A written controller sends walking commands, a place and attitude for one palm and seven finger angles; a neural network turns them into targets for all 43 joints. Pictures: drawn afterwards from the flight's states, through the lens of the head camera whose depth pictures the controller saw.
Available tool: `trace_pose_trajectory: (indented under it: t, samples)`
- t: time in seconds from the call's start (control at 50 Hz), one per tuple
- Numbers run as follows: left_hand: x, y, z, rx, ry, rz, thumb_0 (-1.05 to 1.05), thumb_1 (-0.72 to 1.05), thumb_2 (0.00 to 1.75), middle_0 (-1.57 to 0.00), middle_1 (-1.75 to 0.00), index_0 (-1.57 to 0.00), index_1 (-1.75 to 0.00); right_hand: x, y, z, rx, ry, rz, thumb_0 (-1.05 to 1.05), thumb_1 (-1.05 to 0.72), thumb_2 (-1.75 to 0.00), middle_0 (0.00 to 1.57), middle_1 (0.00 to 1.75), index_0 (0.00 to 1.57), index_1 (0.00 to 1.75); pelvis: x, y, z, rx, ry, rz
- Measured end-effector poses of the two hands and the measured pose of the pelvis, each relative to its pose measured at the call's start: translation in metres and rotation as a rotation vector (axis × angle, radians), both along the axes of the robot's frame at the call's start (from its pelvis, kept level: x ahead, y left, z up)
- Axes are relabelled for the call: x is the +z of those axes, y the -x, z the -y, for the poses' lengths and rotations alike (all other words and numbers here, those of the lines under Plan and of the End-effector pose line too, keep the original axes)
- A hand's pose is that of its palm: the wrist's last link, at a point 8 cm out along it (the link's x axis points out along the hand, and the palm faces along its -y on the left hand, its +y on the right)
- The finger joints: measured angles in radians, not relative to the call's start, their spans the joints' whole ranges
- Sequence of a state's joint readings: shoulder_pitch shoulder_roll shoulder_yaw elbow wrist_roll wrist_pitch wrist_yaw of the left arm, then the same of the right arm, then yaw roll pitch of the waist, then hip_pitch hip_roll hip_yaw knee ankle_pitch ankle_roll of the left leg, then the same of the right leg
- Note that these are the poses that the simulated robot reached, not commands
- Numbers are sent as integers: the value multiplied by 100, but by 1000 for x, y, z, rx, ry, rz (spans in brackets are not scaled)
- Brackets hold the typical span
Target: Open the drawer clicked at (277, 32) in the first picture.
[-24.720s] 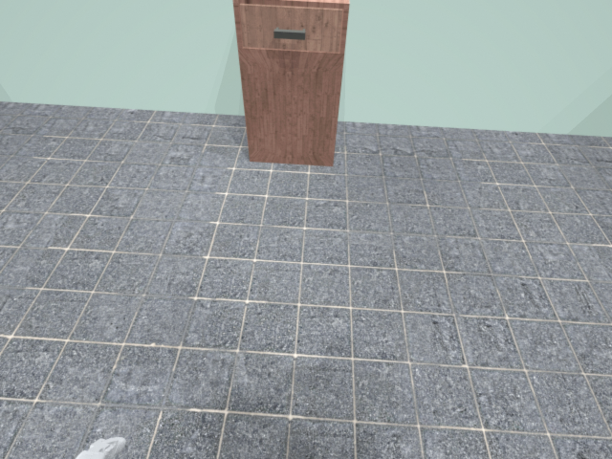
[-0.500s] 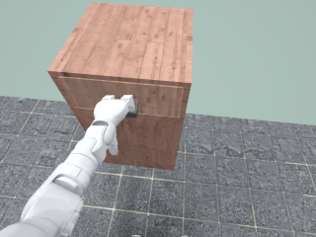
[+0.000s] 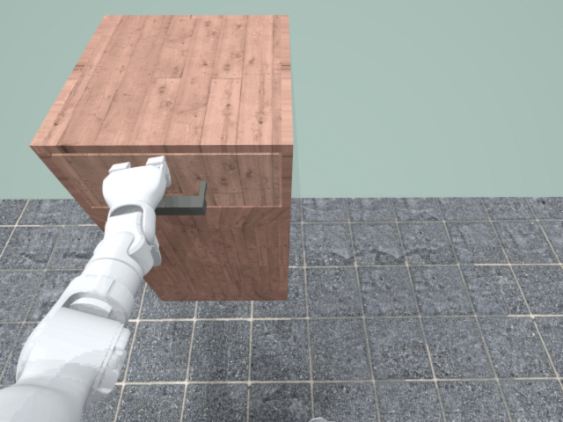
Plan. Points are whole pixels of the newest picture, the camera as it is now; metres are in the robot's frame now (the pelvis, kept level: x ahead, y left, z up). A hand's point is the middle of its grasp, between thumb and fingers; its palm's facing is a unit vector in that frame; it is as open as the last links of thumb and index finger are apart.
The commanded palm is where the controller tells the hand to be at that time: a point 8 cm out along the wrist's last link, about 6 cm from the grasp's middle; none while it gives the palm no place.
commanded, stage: lower the fingers behind the handle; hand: left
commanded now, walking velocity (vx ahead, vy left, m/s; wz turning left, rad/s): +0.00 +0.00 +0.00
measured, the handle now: (174, 196) +0.53 +0.18 -0.06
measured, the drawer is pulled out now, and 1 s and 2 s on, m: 0.00 0.00 0.00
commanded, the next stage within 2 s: lift the fingers back up to retry in 1.54 s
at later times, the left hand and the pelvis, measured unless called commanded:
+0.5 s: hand (154, 219) +0.47 +0.20 -0.05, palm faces -0.10 +0.06 -0.99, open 13.8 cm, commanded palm +0.44 +0.19 +0.01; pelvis +0.00 +0.01 -0.04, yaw +1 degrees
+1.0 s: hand (166, 227) +0.45 +0.18 -0.05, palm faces +0.12 -0.01 -0.99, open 13.9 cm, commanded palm +0.43 +0.18 -0.02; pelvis -0.01 +0.02 -0.06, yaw +2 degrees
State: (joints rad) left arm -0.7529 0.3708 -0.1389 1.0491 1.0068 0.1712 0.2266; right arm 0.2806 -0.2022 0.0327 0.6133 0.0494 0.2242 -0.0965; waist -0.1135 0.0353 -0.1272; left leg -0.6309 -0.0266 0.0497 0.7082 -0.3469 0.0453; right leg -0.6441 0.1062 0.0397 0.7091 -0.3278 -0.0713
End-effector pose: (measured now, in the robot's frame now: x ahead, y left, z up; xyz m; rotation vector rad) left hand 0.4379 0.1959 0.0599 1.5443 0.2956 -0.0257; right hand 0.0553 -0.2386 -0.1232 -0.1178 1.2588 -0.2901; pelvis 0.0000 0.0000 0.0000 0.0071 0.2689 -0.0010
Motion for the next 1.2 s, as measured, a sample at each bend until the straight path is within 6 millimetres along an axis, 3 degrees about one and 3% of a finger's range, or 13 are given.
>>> trace_pose_trajectory:
  t: [0.06,0.1,0.18,0.24,0.34,0.44,0.5,0.54,0.64,0.76,0.86,1.04,1.2]
  samples:
    - [-17,19,-18,-84,22,-61,0,-49,30,-31,-122,-31,-121,4,-1,17,42,54,-4,1,-91,-90,20,30,20,30,-2,0,2,27,9,-5]
    - [-30,32,-19,-158,47,-74,0,-49,30,-31,-121,-31,-121,3,-2,28,71,88,-19,1,-91,-90,20,30,20,30,-6,0,2,48,15,-14]
    - [-45,45,-2,-319,102,-1,0,-49,30,-32,-121,-32,-121,-6,-7,44,111,140,-40,1,-91,-90,20,30,20,30,-19,1,-1,76,23,-50]
    - [-40,38,16,-409,119,149,0,-49,30,-32,-121,-32,-120,-17,-13,47,125,152,-30,1,-91,-90,20,30,20,30,-32,3,-4,81,26,-85]
    - [-29,5,24,-304,86,392,0,-49,30,-32,-120,-33,-120,-41,-19,32,122,95,-13,1,-91,-90,19,30,19,30,-49,7,-6,65,27,-136]
    - [-43,-15,6,-59,-107,272,0,-49,30,-31,-120,-32,-120,-54,-7,3,79,-28,-49,1,-91,-90,19,30,19,30,-47,8,-7,38,23,-149]
    - [-51,-13,0,16,-96,106,0,-48,30,-30,-120,-32,-120,-48,7,-12,45,-74,-91,1,-91,-90,20,30,20,30,-35,5,-8,28,19,-130]
    - [-44,-13,-3,16,-37,56,0,-48,30,-25,-118,-32,-120,-41,15,-16,34,-74,-110,1,-91,-90,20,30,20,30,-28,1,-8,29,17,-114]
    - [-37,-8,2,-145,65,-7,0,-49,30,-24,-118,-32,-120,-27,26,-9,37,-18,-126,1,-91,-90,20,30,20,30,-23,-9,-8,39,22,-92]
    - [-49,4,-4,-277,100,139,0,-49,30,-23,-118,-29,-119,-30,23,17,64,66,-134,1,-91,-90,20,30,20,30,-39,-8,-12,41,34,-130]
    - [-62,14,-2,-262,91,287,0,-49,30,-20,-117,-28,-120,-43,10,24,96,77,-131,1,-91,-90,20,30,20,30,-52,-2,-18,46,43,-161]
    - [-60,10,14,-139,-40,292,0,-49,30,-27,-119,-27,-129,-49,-6,-3,97,6,-71,1,-91,-90,19,30,20,30,-52,13,-18,51,47,-144]
    - [-47,-2,15,-113,-39,146,0,-49,30,-30,-126,-28,-128,-40,24,-12,65,8,-39,1,-91,-90,20,30,20,30,-46,24,-15,46,39,-120]
